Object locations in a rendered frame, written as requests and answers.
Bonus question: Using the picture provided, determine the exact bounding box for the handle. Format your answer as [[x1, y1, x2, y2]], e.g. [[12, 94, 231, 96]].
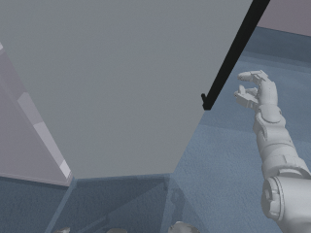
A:
[[201, 0, 270, 111]]

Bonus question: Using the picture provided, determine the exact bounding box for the fridge door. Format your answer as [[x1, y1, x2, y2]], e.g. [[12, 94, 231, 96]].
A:
[[0, 0, 253, 180]]

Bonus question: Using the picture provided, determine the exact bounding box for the robot right thigh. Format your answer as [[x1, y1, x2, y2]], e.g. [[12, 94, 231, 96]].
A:
[[168, 222, 200, 233]]

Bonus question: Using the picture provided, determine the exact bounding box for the right robot forearm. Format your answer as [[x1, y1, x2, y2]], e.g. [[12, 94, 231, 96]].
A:
[[253, 104, 311, 180]]

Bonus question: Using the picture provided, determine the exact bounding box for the right robot upper arm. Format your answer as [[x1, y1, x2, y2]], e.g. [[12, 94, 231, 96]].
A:
[[260, 176, 311, 233]]

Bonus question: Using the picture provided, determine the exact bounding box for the robot right hand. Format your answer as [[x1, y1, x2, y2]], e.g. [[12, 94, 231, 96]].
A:
[[233, 70, 278, 112]]

